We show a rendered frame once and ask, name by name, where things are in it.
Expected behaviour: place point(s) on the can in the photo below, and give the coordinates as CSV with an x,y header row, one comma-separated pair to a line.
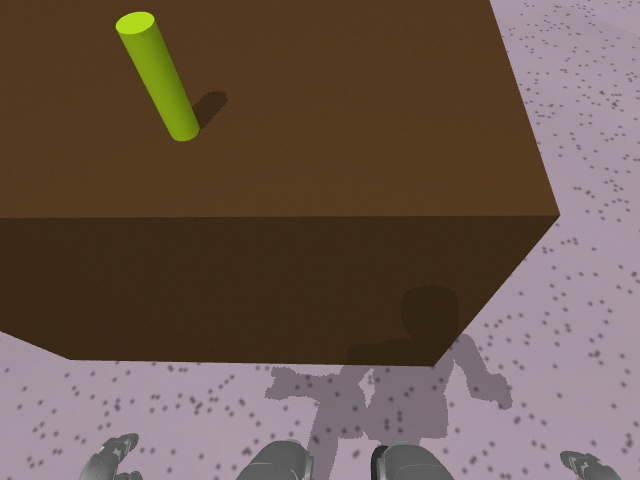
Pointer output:
x,y
145,45

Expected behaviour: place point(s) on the left robot hand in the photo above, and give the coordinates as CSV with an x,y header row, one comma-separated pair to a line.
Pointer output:
x,y
103,466

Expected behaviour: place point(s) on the right robot foot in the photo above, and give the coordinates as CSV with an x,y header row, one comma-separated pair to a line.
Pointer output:
x,y
376,454

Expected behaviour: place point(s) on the right robot hand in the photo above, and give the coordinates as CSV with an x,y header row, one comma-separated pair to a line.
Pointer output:
x,y
587,467

